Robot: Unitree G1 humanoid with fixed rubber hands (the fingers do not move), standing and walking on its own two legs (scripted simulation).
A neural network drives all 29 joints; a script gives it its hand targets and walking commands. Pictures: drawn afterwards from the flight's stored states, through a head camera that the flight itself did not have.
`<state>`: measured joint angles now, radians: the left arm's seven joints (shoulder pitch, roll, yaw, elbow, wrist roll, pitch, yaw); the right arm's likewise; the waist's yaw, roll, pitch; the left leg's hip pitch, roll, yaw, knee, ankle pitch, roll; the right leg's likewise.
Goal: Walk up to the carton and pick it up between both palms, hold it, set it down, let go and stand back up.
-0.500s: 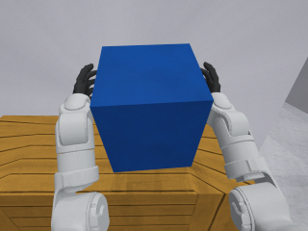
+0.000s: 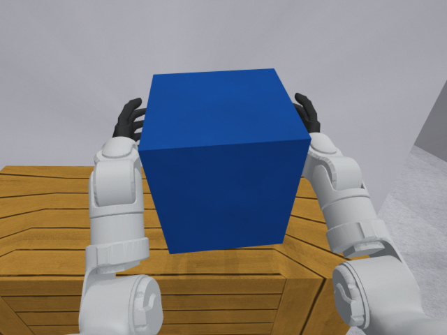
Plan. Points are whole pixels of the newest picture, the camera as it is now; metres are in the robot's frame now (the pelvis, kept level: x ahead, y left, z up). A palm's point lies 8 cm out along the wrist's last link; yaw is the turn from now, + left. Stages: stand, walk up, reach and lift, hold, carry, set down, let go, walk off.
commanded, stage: hold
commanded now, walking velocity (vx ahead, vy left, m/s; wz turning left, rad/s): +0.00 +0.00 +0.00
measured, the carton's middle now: (220, 163) +0.36 +0.00 +0.20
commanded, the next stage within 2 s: none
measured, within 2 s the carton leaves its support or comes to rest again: neither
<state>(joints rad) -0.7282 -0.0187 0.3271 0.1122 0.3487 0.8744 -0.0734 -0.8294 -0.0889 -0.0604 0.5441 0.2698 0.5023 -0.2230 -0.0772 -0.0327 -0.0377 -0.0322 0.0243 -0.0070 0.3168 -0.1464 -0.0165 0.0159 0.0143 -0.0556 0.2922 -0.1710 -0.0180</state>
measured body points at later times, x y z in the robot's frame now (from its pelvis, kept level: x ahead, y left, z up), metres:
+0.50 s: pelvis +0.00 +0.00 +0.00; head -0.06 +0.03 +0.45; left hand +0.37 +0.17 +0.24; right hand +0.38 -0.14 +0.25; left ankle +0.03 +0.13 -0.75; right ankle +0.01 -0.10 -0.75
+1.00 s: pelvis +0.00 -0.01 +0.00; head -0.06 +0.02 +0.44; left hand +0.36 +0.16 +0.24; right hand +0.38 -0.14 +0.25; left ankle +0.03 +0.13 -0.75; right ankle +0.01 -0.10 -0.75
